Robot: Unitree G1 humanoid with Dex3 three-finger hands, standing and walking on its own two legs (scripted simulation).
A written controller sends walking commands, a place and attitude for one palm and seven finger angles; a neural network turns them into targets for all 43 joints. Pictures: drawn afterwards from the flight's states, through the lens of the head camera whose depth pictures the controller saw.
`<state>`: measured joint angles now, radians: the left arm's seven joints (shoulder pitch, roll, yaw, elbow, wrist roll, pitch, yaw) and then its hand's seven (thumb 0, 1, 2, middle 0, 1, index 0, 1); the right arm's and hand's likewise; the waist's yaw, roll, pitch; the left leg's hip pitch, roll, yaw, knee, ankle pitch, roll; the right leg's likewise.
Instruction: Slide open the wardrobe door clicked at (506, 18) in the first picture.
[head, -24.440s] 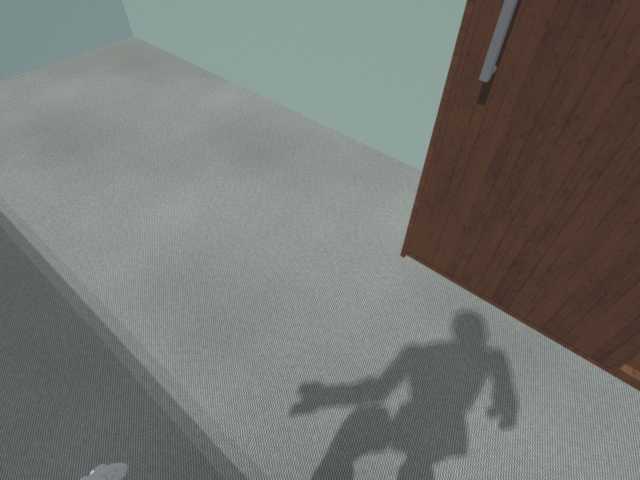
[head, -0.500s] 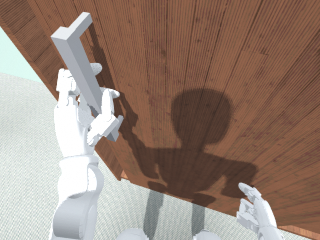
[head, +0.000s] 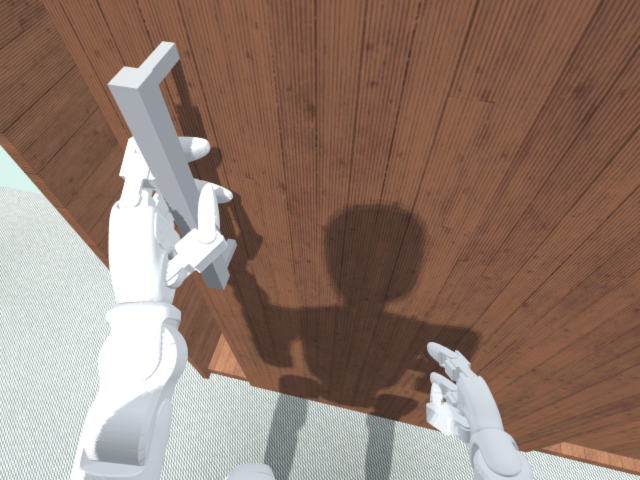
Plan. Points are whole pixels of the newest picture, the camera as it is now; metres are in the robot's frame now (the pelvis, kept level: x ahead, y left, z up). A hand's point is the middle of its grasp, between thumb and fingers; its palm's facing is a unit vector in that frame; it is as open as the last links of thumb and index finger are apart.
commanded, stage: step sideways, sliding the door along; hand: left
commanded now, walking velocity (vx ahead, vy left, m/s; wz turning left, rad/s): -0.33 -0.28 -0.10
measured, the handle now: (197, 194) +0.33 +0.19 +0.19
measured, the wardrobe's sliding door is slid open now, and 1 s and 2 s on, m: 0.14 0.29 0.46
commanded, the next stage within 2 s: none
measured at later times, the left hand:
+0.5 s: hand (287, 249) +0.28 +0.08 +0.19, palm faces +0.19 -0.98 -0.01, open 6.3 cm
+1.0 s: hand (382, 266) +0.27 +0.00 +0.19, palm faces +0.25 -0.97 -0.03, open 6.4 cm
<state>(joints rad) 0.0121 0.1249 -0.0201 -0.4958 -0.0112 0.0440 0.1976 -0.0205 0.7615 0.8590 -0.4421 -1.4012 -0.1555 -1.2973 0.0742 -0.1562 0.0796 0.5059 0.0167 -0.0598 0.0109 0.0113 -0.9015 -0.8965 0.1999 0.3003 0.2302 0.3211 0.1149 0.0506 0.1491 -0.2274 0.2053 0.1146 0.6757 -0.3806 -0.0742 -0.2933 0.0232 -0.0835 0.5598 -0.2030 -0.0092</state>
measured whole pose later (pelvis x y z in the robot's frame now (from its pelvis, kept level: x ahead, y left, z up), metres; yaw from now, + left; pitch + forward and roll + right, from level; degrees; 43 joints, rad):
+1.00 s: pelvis -0.12 -0.17 +0.00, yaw -3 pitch -2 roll -3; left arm -0.47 0.20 0.09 0.03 -0.10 0.05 0.20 0.00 0.79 0.86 -0.36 -1.40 -0.13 -1.31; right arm 0.11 -0.17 0.00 0.57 0.06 0.02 0.01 0.01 -0.90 -0.90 0.20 0.30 0.20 0.30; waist 0.13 0.06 0.17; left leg -0.28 0.24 0.02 0.59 -0.26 -0.13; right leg -0.27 -0.02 -0.04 0.63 -0.27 0.02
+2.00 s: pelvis -0.10 -0.37 +0.01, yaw -3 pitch -2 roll -4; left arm -0.39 0.21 0.15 -0.08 -0.08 0.03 0.21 0.00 0.79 0.86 -0.38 -1.40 -0.08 -1.27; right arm 0.09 -0.16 0.00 0.54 0.05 -0.05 0.02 0.01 -0.90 -0.90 0.20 0.30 0.20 0.30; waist 0.14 0.06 0.20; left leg -0.22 0.28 0.08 0.56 -0.28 -0.15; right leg -0.28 -0.02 -0.05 0.60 -0.19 0.03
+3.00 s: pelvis -0.11 -0.43 +0.01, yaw -13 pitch -1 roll -1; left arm -0.14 0.48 0.47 0.26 -0.06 -0.04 0.20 -0.07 0.70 0.80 -0.45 -1.40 -0.14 -1.30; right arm 0.25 -0.23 0.03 0.70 0.02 -0.07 -0.08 0.01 -0.90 -0.90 0.20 0.30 0.20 0.30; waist -0.01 0.02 -0.07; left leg -0.26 0.06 0.18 0.51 -0.23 0.03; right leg -0.21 -0.01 -0.03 0.47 -0.22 0.01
